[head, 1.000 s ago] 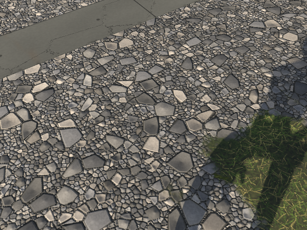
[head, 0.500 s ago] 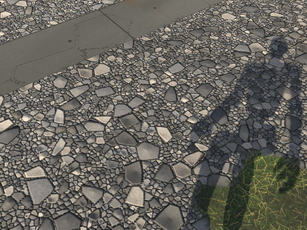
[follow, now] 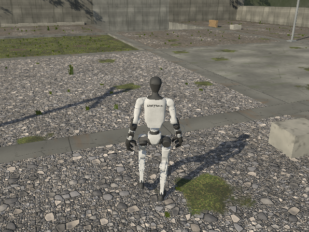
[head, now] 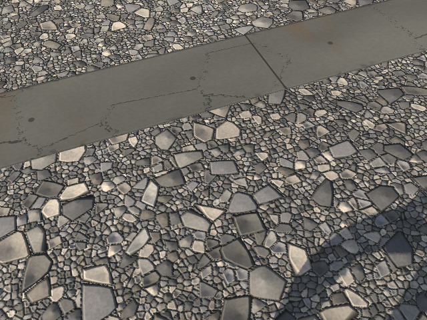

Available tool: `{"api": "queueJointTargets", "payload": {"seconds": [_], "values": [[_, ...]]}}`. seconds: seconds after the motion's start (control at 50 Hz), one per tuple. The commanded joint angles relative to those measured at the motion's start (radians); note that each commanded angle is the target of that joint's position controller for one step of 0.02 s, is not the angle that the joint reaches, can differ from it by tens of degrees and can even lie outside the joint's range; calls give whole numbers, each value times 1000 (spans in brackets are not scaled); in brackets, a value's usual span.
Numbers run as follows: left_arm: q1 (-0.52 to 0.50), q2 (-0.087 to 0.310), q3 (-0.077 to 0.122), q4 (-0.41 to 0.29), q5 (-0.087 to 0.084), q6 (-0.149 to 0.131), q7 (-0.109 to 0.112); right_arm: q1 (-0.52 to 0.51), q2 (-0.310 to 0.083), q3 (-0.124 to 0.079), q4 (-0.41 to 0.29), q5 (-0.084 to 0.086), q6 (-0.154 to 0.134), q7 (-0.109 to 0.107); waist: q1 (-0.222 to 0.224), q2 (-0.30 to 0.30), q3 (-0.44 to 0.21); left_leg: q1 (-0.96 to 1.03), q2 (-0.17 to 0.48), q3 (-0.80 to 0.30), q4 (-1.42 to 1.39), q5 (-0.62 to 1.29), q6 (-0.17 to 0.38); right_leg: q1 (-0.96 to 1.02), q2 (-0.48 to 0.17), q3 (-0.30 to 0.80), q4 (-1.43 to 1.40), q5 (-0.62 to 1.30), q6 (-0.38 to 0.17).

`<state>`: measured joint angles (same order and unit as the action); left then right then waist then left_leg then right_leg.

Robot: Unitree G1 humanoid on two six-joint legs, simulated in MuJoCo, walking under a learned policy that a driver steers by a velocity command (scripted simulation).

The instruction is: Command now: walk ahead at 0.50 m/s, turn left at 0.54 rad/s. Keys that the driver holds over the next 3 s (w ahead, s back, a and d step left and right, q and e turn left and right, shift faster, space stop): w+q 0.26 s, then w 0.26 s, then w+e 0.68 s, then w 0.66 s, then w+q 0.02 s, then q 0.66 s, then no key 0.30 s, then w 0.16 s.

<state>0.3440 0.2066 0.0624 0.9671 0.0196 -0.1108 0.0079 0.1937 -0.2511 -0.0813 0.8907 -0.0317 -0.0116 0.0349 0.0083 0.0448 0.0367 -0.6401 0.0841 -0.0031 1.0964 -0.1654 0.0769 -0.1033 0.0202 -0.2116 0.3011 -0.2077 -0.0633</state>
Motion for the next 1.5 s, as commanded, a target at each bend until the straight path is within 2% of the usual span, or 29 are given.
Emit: {"api": "queueJointTargets", "payload": {"seconds": [0.02,0.18,0.22,0.26,0.28,0.3,0.32,0.36,0.42,0.5,0.72,0.78,0.82,0.84,0.86,0.88,0.9,0.94,0.98,1.04,1.26,1.32,1.36,1.38,1.4,1.42,1.44,1.46,1.5], "values": [[15,77,8,-43,1,-19,0,-32,14,13,-68,0,1,18,-19,-112,40,-60,18,10,-109,115,-13,-11,-262,107,-158,305,-74],[107,141,20,-15,4,9,20,-222,0,23,-156,-9,-4,35,21,-126,56,48,-49,146,-447,42,50,185,-306,-29,-55,620,-56],[102,174,28,-14,5,25,25,-152,-23,11,-144,-13,-3,26,-14,-154,3,155,-117,180,-468,-67,89,226,-310,-59,101,901,-48],[84,197,34,-27,1,46,20,70,-64,-15,-79,-18,-17,10,-109,-126,-127,428,-184,170,-578,-67,139,157,-298,-79,454,865,-28],[85,165,24,-55,-2,48,15,209,-143,-42,-44,-34,-25,-4,-164,-34,-226,688,-37,-48,-636,-148,190,-68,-269,-77,743,525,3],[122,41,-1,-129,-12,42,-10,177,-252,-62,-64,-24,-25,-14,-75,188,-286,981,269,-590,-712,-105,338,-534,-64,-5,1089,-373,63],[-19,135,16,-148,-5,31,-12,232,-226,-57,-63,-1,-9,-23,-140,2,-281,938,278,-661,-822,-90,324,-627,-53,188,1131,-293,59],[-44,112,7,-145,-20,13,-15,113,-128,-28,-48,13,-18,-32,-54,-54,-76,690,205,-381,-850,143,241,-591,-139,205,985,-111,40],[25,93,6,-104,22,60,-21,64,-59,1,-36,26,-55,-32,22,-37,-52,533,100,-198,-894,339,175,-422,-165,211,852,-79,55],[-69,84,7,-129,20,86,-37,158,-98,-3,7,33,-77,-31,7,-14,-4,550,63,-129,-935,421,137,-515,-160,183,742,33,74],[-339,63,-18,-208,2,75,-49,290,-67,29,75,7,-88,-57,-67,7,86,761,97,55,-953,616,43,-586,-50,132,364,206,-7],[-274,78,-14,-197,5,70,-41,265,-101,29,83,4,-90,-74,-20,40,27,813,115,109,-798,1051,17,-430,31,58,308,96,-63],[-74,122,6,-139,7,64,-32,233,-141,19,76,-4,-78,-84,69,67,-77,813,132,120,-520,1182,10,-250,77,60,277,12,-110],[65,148,21,-98,17,57,-29,194,-158,14,60,4,-73,-81,145,51,-137,710,115,143,-297,1026,7,-65,66,107,184,53,-144],[184,234,50,-81,28,59,-18,168,-133,22,16,13,-80,-73,192,-65,-227,494,35,178,57,580,2,151,-135,369,163,38,-224],[114,293,65,-96,10,73,-19,231,-56,28,-27,30,-90,-50,72,-304,-288,50,-201,70,403,-339,-49,410,-368,932,61,153,-400],[46,272,66,-102,-25,77,-28,165,-101,29,-43,2,-99,-42,72,-109,-230,-58,-117,-82,414,-263,-23,340,-345,889,4,66,-396],[-41,157,36,-111,-13,78,-24,94,-102,28,-72,15,-114,-33,9,20,-18,-35,-35,-65,253,-149,-31,59,-284,682,-69,119,-306],[-62,133,22,-110,-16,63,-14,105,-74,36,-81,-11,-76,-31,-40,3,9,66,0,-57,133,-138,-67,-84,-190,550,-91,237,-250],[-14,188,34,-102,-22,40,-15,75,-57,42,-112,-21,-39,-25,-42,-49,-5,75,5,-15,6,-98,-107,-128,-136,478,-102,361,-238],[157,203,39,-113,-8,55,1,-281,-65,63,-256,-2,-48,-9,99,-120,-9,-22,-52,12,-467,136,-110,135,-129,526,-7,497,-151],[105,217,36,-125,-3,45,9,-181,-98,53,-235,-1,-63,-13,37,-137,-27,185,-83,7,-576,78,-54,121,-158,534,56,617,-108],[73,227,34,-126,-6,36,0,48,-146,30,-166,-2,-79,-32,-75,-94,-136,480,-98,13,-661,71,-4,80,-96,472,317,728,-72],[78,173,17,-152,-13,29,-7,201,-206,15,-153,-23,-87,-48,-130,-13,-263,708,96,-191,-668,-54,47,-58,-47,430,568,466,-52],[235,96,4,-155,-45,33,-10,245,-309,-15,-134,-33,-74,-48,-63,237,-359,933,344,-658,-749,-81,196,-364,132,315,877,-239,-9],[211,178,11,-132,-5,42,-2,198,-235,-9,-133,-2,-60,-35,-48,111,-279,848,332,-769,-808,-212,204,-483,76,338,971,-291,-20],[110,181,13,-145,4,45,-8,110,-155,9,-150,8,-59,-30,-36,6,-127,703,282,-601,-827,-222,181,-501,34,346,966,-199,-18],[45,164,6,-161,5,43,-15,68,-112,20,-147,3,-63,-26,-29,-33,-65,609,227,-472,-852,-123,154,-490,4,339,917,-144,-14],[24,151,3,-170,17,58,-30,75,-90,29,-118,6,-74,-30,1,36,-31,522,142,-306,-886,50,109,-442,-34,316,837,-118,0]]}}
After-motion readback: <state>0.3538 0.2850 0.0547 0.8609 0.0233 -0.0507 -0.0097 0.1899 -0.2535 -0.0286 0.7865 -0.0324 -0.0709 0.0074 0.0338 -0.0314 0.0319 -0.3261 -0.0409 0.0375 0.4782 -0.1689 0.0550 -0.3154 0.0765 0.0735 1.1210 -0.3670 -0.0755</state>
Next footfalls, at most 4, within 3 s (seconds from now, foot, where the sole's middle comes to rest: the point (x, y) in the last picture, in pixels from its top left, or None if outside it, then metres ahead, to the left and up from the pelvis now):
0.28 left None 0.28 0.12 -0.78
0.86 right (213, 281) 0.61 0.06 -0.78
1.38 left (172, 202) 0.93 0.22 -0.78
1.90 right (237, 156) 1.14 -0.03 -0.78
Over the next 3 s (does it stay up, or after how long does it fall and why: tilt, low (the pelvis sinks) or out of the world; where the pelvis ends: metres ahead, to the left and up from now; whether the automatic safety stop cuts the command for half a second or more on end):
stays up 1.16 0.05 0.00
